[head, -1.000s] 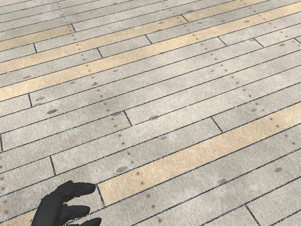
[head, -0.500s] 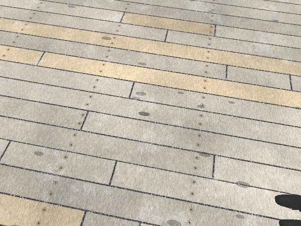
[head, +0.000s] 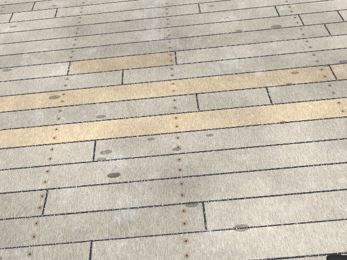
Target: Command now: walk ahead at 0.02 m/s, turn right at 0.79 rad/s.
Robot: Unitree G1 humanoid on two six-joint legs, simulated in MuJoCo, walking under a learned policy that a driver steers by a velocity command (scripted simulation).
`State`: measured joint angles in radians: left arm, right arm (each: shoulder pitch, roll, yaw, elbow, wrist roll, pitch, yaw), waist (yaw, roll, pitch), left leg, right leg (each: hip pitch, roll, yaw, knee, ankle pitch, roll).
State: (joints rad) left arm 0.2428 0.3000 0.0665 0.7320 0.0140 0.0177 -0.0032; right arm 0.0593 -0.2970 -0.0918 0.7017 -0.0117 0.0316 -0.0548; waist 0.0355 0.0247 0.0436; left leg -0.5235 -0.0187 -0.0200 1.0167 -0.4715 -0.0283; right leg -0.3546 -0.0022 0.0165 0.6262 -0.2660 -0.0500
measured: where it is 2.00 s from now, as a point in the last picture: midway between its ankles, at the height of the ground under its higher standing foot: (159, 224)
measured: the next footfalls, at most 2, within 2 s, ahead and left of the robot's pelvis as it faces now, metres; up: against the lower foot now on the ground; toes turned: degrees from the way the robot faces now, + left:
left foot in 0.44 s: +0.14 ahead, +0.10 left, +0.00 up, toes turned -28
right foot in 0.78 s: +0.02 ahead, -0.11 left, +0.00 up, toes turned -8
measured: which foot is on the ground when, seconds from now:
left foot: up 0.00-0.42, down 0.44-0.80, up 0.82-1.00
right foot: down 0.00-0.44, up 0.46-0.76, down 0.78-1.00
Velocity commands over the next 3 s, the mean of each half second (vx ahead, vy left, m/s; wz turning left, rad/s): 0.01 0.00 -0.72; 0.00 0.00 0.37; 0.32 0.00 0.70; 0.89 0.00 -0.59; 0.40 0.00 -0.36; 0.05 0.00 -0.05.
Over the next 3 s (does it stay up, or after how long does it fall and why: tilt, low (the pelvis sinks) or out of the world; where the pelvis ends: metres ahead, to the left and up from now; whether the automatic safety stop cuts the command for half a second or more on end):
stays up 0.96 0.07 0.00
